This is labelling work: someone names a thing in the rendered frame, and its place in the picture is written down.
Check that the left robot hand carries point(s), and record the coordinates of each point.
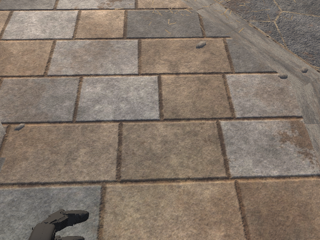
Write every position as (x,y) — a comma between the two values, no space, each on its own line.
(57,221)

